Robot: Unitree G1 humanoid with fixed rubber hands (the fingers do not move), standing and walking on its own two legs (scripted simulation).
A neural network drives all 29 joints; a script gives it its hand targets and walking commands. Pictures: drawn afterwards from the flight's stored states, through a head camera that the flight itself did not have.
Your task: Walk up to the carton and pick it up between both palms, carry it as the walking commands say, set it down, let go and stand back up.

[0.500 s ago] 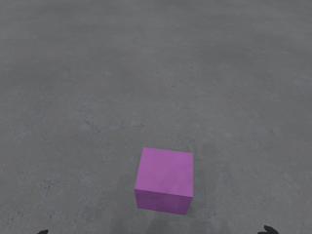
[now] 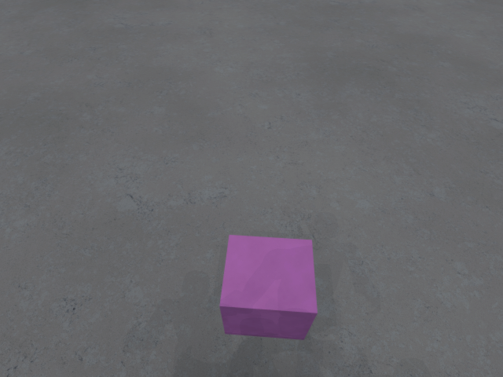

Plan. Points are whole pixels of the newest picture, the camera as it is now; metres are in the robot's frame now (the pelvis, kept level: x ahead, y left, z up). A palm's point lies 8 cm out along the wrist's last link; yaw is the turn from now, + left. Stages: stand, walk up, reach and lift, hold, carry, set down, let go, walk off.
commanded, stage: walk up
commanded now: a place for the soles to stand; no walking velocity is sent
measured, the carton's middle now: (267, 288) +0.53 -0.04 -0.61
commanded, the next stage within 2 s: reach and lift in 1.54 s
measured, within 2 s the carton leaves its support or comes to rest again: neither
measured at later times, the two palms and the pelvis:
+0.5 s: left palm out of the picture +0.14 +0.30 -0.08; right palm out of the picture +0.11 -0.32 -0.09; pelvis +0.01 -0.01 +0.02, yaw -3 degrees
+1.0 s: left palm out of the picture +0.15 +0.30 -0.08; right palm out of the picture +0.09 -0.33 -0.09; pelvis +0.02 -0.01 +0.02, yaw -4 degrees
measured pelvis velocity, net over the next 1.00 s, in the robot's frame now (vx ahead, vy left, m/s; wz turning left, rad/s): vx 0.02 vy -0.01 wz -0.08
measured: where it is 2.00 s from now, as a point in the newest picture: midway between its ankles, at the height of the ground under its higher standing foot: outside the picture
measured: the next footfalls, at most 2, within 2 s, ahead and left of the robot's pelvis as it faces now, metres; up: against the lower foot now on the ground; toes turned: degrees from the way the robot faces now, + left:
none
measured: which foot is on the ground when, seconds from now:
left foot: down 0.00-1.00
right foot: down 0.00-1.00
